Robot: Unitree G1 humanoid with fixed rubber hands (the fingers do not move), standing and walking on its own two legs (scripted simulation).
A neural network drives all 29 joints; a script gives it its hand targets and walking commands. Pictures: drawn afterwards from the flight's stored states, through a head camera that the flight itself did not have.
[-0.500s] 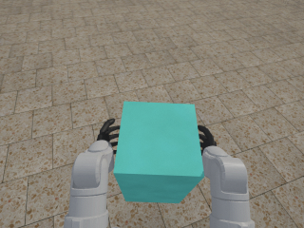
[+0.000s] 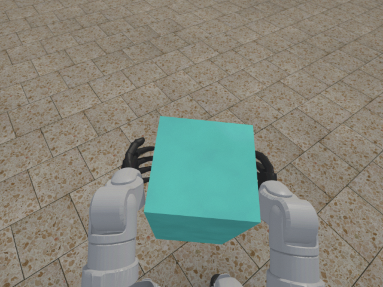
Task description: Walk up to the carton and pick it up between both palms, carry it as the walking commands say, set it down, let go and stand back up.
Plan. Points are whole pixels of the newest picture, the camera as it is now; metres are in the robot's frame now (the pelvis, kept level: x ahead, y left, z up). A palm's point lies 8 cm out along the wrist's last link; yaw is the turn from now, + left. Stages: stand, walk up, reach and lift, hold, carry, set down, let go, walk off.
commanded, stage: carry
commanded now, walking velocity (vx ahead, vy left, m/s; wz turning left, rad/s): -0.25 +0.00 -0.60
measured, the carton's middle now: (196, 191) +0.31 -0.01 +0.02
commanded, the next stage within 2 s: none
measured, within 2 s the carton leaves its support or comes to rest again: neither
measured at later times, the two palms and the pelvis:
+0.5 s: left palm out of the picture +0.07 +0.03 +0.10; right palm out of the picture -0.02 -0.21 +0.07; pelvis -0.24 +0.00 +0.00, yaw -18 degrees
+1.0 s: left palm out of the picture -0.17 +0.03 +0.08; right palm out of the picture -0.31 -0.18 +0.06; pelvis -0.48 +0.07 +0.02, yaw -32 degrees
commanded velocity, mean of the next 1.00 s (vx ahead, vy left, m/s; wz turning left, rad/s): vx -0.25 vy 0.00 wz -0.60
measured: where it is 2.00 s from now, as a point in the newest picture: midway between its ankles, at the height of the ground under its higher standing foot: outside the picture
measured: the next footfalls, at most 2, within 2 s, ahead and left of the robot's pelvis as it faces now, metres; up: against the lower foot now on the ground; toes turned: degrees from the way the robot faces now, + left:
left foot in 0.06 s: +0.00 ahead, +0.12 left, +0.00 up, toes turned +4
right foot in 0.44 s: -0.24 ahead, -0.13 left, +0.00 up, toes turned -19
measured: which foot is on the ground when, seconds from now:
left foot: up 0.00-0.04, down 0.06-0.44, up 0.46-0.88, down 0.90-1.00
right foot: down 0.00-0.06, up 0.08-0.42, down 0.44-0.88, up 0.90-1.00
